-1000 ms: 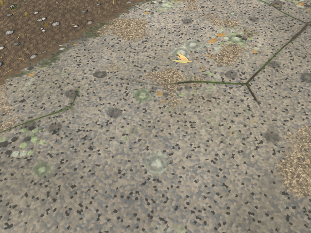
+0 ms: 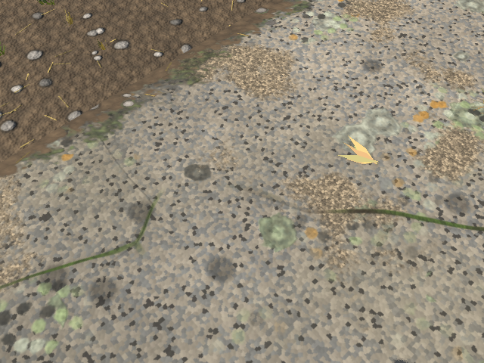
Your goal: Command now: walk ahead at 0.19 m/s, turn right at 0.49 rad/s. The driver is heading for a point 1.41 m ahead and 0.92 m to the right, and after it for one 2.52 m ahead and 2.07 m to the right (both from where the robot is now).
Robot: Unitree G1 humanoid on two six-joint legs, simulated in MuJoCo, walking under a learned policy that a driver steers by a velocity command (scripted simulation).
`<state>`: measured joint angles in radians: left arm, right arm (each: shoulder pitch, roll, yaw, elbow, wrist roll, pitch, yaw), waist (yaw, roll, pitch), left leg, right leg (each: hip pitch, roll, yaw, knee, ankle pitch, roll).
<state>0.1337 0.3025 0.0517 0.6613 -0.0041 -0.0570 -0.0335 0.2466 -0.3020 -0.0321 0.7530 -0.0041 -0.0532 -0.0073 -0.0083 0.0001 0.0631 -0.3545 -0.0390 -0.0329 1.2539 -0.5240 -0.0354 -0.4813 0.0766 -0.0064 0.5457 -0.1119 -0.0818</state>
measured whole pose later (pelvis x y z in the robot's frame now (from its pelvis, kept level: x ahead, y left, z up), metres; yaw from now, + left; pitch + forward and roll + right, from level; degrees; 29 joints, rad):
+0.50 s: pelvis +0.11 +0.05 +0.02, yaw -18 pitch +2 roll -1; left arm 0.18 0.35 0.09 0.64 -0.02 0.06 0.02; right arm 0.17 -0.27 -0.05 0.68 -0.02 -0.01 -0.03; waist -0.01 -0.04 0.02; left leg -0.32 0.02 -0.02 0.49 -0.21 0.00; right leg -0.54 0.09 0.10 1.13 -0.46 0.06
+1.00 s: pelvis +0.09 +0.01 +0.02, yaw -36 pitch +2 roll +2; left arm 0.20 0.30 0.07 0.62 -0.01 0.03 0.03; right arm 0.12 -0.32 -0.09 0.71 0.00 0.01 -0.04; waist 0.01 0.03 0.05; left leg -0.54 0.00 -0.05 1.02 -0.36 -0.09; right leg -0.28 0.05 0.11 0.45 -0.20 -0.05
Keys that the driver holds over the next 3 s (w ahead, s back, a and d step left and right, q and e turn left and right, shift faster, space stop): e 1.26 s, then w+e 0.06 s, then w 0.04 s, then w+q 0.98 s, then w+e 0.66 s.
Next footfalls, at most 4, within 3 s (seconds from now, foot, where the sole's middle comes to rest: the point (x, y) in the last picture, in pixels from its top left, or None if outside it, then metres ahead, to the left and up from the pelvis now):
0.36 left None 0.21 0.14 -0.76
0.76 right None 0.09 -0.10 -0.76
1.24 left None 0.23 0.07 -0.76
1.62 right None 0.07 -0.15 -0.76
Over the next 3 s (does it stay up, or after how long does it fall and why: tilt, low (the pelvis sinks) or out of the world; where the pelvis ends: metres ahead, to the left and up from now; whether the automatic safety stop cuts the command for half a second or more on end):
stays up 0.74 -0.42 0.02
